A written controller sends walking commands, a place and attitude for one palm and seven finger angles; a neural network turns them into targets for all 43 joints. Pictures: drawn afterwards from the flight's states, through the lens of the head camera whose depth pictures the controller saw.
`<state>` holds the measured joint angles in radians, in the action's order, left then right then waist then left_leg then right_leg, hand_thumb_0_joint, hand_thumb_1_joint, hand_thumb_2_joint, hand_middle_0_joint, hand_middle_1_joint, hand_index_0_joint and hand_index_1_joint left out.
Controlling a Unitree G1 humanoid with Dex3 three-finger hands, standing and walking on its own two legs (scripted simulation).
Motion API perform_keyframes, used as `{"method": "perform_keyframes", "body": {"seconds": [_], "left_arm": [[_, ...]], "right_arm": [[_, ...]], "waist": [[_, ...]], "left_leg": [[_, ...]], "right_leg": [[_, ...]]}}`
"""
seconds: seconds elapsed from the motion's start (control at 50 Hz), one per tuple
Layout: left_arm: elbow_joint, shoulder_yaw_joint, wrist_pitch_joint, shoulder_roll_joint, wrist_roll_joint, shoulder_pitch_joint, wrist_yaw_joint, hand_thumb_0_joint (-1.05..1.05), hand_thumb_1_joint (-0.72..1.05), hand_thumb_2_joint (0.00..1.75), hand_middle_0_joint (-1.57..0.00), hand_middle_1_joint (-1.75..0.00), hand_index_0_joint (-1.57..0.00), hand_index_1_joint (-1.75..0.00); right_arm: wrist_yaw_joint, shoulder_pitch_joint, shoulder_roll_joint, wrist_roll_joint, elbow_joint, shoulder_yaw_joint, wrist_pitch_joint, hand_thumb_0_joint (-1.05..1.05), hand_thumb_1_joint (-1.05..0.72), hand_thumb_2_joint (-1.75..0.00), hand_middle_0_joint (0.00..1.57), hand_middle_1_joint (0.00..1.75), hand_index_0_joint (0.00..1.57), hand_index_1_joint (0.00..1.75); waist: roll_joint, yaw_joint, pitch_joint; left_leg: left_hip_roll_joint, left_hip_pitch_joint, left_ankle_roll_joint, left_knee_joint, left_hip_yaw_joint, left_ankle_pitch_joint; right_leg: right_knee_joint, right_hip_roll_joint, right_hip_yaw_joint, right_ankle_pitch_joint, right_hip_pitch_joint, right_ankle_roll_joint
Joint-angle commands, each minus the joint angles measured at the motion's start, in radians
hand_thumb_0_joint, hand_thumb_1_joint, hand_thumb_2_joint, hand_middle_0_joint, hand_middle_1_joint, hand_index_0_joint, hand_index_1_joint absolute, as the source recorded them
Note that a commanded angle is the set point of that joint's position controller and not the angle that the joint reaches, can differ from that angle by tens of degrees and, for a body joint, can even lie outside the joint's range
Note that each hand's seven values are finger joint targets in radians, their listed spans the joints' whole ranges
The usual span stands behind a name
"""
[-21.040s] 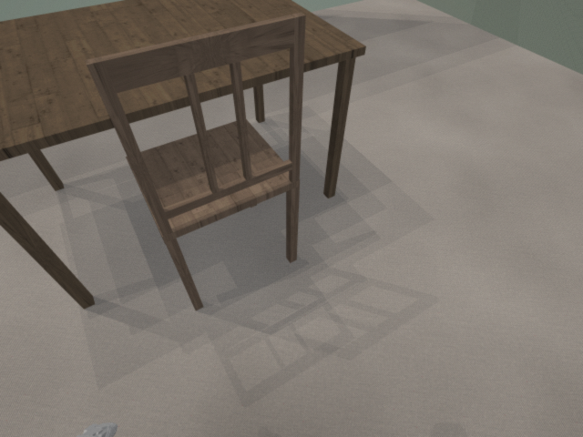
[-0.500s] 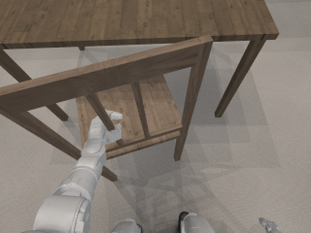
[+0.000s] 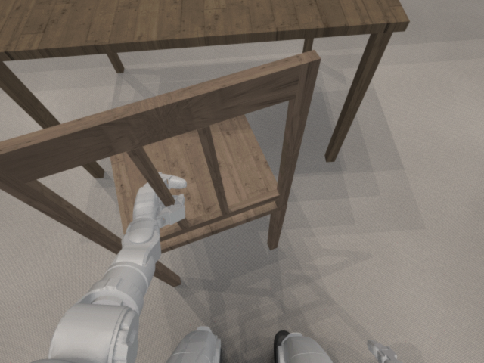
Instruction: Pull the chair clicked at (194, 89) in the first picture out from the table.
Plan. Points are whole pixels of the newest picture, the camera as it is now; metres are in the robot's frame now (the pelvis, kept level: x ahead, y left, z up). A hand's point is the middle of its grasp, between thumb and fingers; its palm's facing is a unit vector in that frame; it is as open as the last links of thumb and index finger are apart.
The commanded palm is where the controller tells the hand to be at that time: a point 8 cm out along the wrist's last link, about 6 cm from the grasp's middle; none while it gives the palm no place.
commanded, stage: step backward, pulling the chair out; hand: left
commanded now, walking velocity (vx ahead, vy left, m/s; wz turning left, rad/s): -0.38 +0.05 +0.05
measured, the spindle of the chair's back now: (165, 195) +0.40 +0.15 -0.05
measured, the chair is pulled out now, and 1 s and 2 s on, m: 0.25 0.46 0.58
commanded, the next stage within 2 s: stop walking, hand still on the chair in 1.10 s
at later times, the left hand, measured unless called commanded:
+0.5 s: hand (173, 265) +0.27 +0.13 -0.07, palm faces +0.05 -0.98 -0.18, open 5.1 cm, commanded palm +0.27 +0.18 -0.07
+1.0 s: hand (165, 334) +0.17 +0.13 -0.06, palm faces +0.06 -0.98 -0.17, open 5.1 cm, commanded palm +0.16 +0.18 -0.06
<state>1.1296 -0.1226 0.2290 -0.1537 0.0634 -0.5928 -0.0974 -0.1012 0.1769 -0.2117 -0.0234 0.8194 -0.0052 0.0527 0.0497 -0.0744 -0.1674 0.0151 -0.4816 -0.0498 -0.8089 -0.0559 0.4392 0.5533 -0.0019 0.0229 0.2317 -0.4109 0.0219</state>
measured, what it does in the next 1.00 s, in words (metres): walks backwards: left foot, then left foot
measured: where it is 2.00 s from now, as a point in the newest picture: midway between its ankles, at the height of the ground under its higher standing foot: outside the picture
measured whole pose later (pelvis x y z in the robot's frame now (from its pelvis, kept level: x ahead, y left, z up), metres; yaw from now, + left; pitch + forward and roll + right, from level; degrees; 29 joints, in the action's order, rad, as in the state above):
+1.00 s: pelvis -0.22 +0.00 -0.01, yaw +4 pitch +3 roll +1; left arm 1.13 -0.08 0.18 -0.16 0.06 -0.61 -0.11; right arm -0.12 0.17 -0.28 -0.03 0.81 0.01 0.07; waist 0.01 -0.10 -0.16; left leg 0.00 -0.40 -0.05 -0.70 -0.04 0.45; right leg 0.55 -0.04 0.03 0.12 -0.48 0.00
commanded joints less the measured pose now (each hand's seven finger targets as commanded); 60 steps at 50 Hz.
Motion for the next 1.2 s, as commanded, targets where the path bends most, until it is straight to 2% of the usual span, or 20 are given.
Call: {"method": "perform_keyframes", "body": {"seconds": [0.0, 0.04, 0.12, 0.22, 0.28, 0.32, 0.36, 0.4, 0.46, 0.52, 0.6, 0.7, 0.76, 0.8, 0.82, 0.86, 0.98, 1.06, 1.12, 1.18], "left_arm": [[-0.207, 0.014, 0.031, -0.229, -0.047, -0.285, -0.012, 0.00, 0.90, 0.90, -0.50, -1.45, -0.50, -1.45], [-0.203, 0.039, 0.018, -0.213, -0.031, -0.278, -0.012, 0.00, 0.90, 0.90, -0.50, -1.45, -0.50, -1.45], [-0.290, 0.099, 0.043, -0.130, -0.040, -0.340, 0.004, 0.00, 0.90, 0.90, -0.50, -1.45, -0.50, -1.45], [-0.342, 0.092, 0.055, -0.118, -0.054, -0.302, 0.007, 0.00, 0.90, 0.90, -0.50, -1.45, -0.50, -1.45], [-0.329, 0.082, 0.066, -0.146, -0.063, -0.308, 0.005, 0.00, 0.90, 0.90, -0.50, -1.45, -0.50, -1.45], [-0.313, 0.054, 0.073, -0.196, -0.058, -0.307, 0.003, 0.00, 0.90, 0.90, -0.50, -1.45, -0.50, -1.45], [-0.262, 0.020, 0.067, -0.272, -0.048, -0.275, -0.004, 0.00, 0.90, 0.90, -0.50, -1.45, -0.50, -1.45], [-0.216, 0.022, 0.044, -0.249, -0.057, -0.255, -0.012, 0.00, 0.90, 0.90, -0.50, -1.45, -0.50, -1.45], [-0.214, 0.012, 0.023, -0.242, -0.053, -0.271, -0.017, 0.00, 0.90, 0.90, -0.50, -1.45, -0.50, -1.45], [-0.203, 0.054, 0.019, -0.194, -0.034, -0.278, -0.011, 0.00, 0.90, 0.90, -0.50, -1.45, -0.50, -1.45], [-0.297, 0.121, 0.043, -0.113, -0.031, -0.385, 0.005, 0.00, 0.90, 0.90, -0.50, -1.45, -0.50, -1.45], [-0.253, 0.094, 0.069, -0.120, -0.053, -0.412, 0.000, 0.00, 0.90, 0.90, -0.50, -1.45, -0.50, -1.45], [-0.226, 0.081, 0.084, -0.166, -0.066, -0.388, 0.000, 0.00, 0.90, 0.90, -0.50, -1.45, -0.50, -1.45], [-0.201, 0.036, 0.082, -0.243, -0.052, -0.364, -0.009, 0.00, 0.90, 0.90, -0.50, -1.45, -0.50, -1.45], [-0.193, 0.034, 0.069, -0.259, -0.050, -0.335, -0.005, 0.00, 0.90, 0.90, -0.50, -1.45, -0.50, -1.45], [-0.183, 0.031, 0.032, -0.256, -0.045, -0.291, -0.006, 0.00, 0.90, 0.90, -0.50, -1.45, -0.50, -1.45], [-0.203, 0.068, -0.007, -0.191, -0.022, -0.273, -0.006, 0.00, 0.90, 0.90, -0.50, -1.45, -0.50, -1.45], [-0.295, 0.121, 0.013, -0.107, -0.021, -0.368, 0.015, 0.00, 0.90, 0.90, -0.50, -1.45, -0.50, -1.45], [-0.249, 0.104, 0.018, -0.103, -0.019, -0.364, 0.014, 0.00, 0.90, 0.90, -0.50, -1.45, -0.50, -1.45], [-0.209, 0.118, 0.033, -0.114, -0.036, -0.369, 0.020, 0.00, 0.90, 0.90, -0.50, -1.45, -0.50, -1.45]], "right_arm": [[-0.039, 0.045, -0.162, -0.004, -0.075, 0.050, 0.044, 0.00, -0.90, -0.90, 0.20, 0.30, 0.20, 0.30], [-0.050, 0.064, -0.186, -0.014, -0.079, 0.061, 0.036, 0.00, -0.90, -0.90, 0.20, 0.30, 0.20, 0.30], [-0.038, 0.082, -0.188, -0.001, -0.134, 0.078, 0.014, 0.00, -0.90, -0.90, 0.20, 0.30, 0.20, 0.30], [0.007, 0.068, -0.173, 0.025, -0.171, 0.083, 0.001, 0.00, -0.90, -0.90, 0.20, 0.30, 0.20, 0.30], [0.013, 0.092, -0.173, 0.019, -0.155, 0.084, 0.005, 0.00, -0.90, -0.90, 0.20, 0.30, 0.20, 0.30], [0.001, 0.073, -0.169, 0.002, -0.163, 0.088, 0.009, 0.00, -0.90, -0.90, 0.20, 0.30, 0.20, 0.30], [-0.014, 0.072, -0.166, -0.019, -0.150, 0.092, 0.022, 0.00, -0.90, -0.90, 0.20, 0.30, 0.20, 0.30], [-0.019, 0.033, -0.161, -0.007, -0.132, 0.075, 0.042, 0.00, -0.90, -0.90, 0.20, 0.30, 0.20, 0.30], [-0.027, 0.058, -0.160, 0.000, -0.093, 0.049, 0.045, 0.00, -0.90, -0.90, 0.20, 0.30, 0.20, 0.30], [-0.038, 0.097, -0.174, -0.010, -0.076, 0.048, 0.050, 0.00, -0.90, -0.90, 0.20, 0.30, 0.20, 0.30], [-0.034, 0.040, -0.178, 0.010, -0.142, 0.053, 0.042, 0.00, -0.90, -0.90, 0.20, 0.30, 0.20, 0.30], [-0.009, 0.111, -0.177, 0.016, -0.089, 0.073, 0.049, 0.00, -0.90, -0.90, 0.20, 0.30, 0.20, 0.30], [-0.005, 0.123, -0.185, 0.010, -0.070, 0.072, 0.047, 0.00, -0.90, -0.90, 0.20, 0.30, 0.20, 0.30], [-0.024, 0.107, -0.177, -0.012, -0.081, 0.086, 0.047, 0.00, -0.90, -0.90, 0.20, 0.30, 0.20, 0.30], [-0.025, 0.071, -0.173, -0.020, -0.100, 0.082, 0.051, 0.00, -0.90, -0.90, 0.20, 0.30, 0.20, 0.30], [-0.027, 0.049, -0.170, -0.011, -0.098, 0.063, 0.052, 0.00, -0.90, -0.90, 0.20, 0.30, 0.20, 0.30], [-0.045, 0.096, -0.185, -0.012, -0.094, 0.045, 0.039, 0.00, -0.90, -0.90, 0.20, 0.30, 0.20, 0.30], [-0.033, 0.035, -0.180, 0.005, -0.178, 0.050, 0.025, 0.00, -0.90, -0.90, 0.20, 0.30, 0.20, 0.30], [-0.018, 0.109, -0.189, 0.003, -0.136, 0.066, 0.031, 0.00, -0.90, -0.90, 0.20, 0.30, 0.20, 0.30], [-0.007, 0.128, -0.195, 0.001, -0.110, 0.059, 0.045, 0.00, -0.90, -0.90, 0.20, 0.30, 0.20, 0.30]], "waist": [[-0.161, 0.036, 0.579], [-0.169, 0.025, 0.565], [0.043, 0.005, 0.599], [0.249, 0.023, 0.507], [0.167, 0.009, 0.528], [0.074, 0.018, 0.516], [-0.170, 0.024, 0.533], [-0.156, 0.055, 0.516], [-0.163, 0.037, 0.546], [-0.204, 0.021, 0.542], [0.225, 0.047, 0.470], [0.097, 0.018, 0.504], [0.115, 0.015, 0.514], [-0.124, 0.013, 0.603], [-0.143, 0.033, 0.577], [-0.119, 0.057, 0.542], [-0.163, 0.024, 0.551], [0.258, 0.056, 0.444], [0.124, 0.050, 0.452], [0.122, 0.035, 0.449]], "left_leg": [[0.028, 0.088, 0.000, 0.157, -0.022, -0.083], [0.074, 0.185, 0.013, 0.283, -0.013, -0.317], [0.184, 0.349, 0.070, 0.287, -0.075, -0.860], [0.280, 0.376, 0.139, 0.309, -0.143, -0.955], [0.246, 0.366, 0.111, 0.228, -0.104, -0.946], [0.171, 0.174, 0.053, 0.199, -0.022, -0.561], [0.010, 0.125, -0.007, -0.031, 0.048, 0.013], [-0.003, 0.067, 0.000, -0.197, -0.041, 0.142], [0.003, 0.128, 0.001, 0.015, -0.017, 0.073], [0.022, 0.238, 0.018, 0.298, 0.041, -0.093], [0.274, 0.148, 0.142, 0.456, -0.172, -0.394], [0.269, 0.480, 0.128, 0.206, -0.132, -1.065], [0.212, 0.368, 0.067, 0.172, -0.066, -0.920], [0.092, 0.199, -0.001, 0.052, 0.020, -0.389], [0.031, 0.125, -0.009, -0.035, 0.007, -0.005], [0.019, 0.069, -0.005, -0.095, -0.052, 0.119], [0.046, 0.269, 0.016, 0.358, 0.036, -0.192], [0.316, 0.137, 0.175, 0.488, -0.210, -0.325], [0.298, 0.404, 0.177, 0.289, -0.153, -0.793], [0.239, 0.432, 0.112, 0.210, -0.094, -0.811]], "right_leg": [[-0.013, -0.297, -0.146, -0.884, 0.435, 0.073], [0.004, -0.258, -0.116, -0.793, 0.386, 0.039], [0.053, -0.096, -0.031, -0.500, 0.246, -0.036], [0.138, -0.029, -0.030, 0.097, 0.099, -0.016], [0.020, -0.034, -0.045, -0.145, 0.191, -0.013], [-0.017, -0.111, -0.089, -0.363, 0.288, 0.005], [-0.180, -0.315, -0.283, -0.423, 0.245, 0.095], [-0.197, -0.390, -0.303, -0.331, 0.221, 0.149], [-0.126, -0.314, -0.162, -0.477, 0.273, 0.090], [-0.117, -0.250, -0.120, -0.328, 0.243, 0.025], [0.187, -0.057, -0.013, 0.059, 0.171, -0.045], [0.033, -0.049, -0.042, -0.086, 0.094, -0.020], [-0.055, -0.103, -0.079, -0.476, 0.227, -0.002], [-0.058, -0.251, -0.205, -0.760, 0.381, 0.062], [-0.113, -0.343, -0.280, -0.717, 0.339, 0.107], [-0.123, -0.396, -0.283, -0.583, 0.303, 0.145], [-0.076, -0.249, -0.115, -0.355, 0.261, 0.019], [0.278, -0.034, -0.009, 0.179, 0.153, -0.042], [0.125, -0.027, -0.028, 0.164, 0.057, -0.031], [-0.097, -0.048, -0.037, -0.163, 0.144, -0.027]]}}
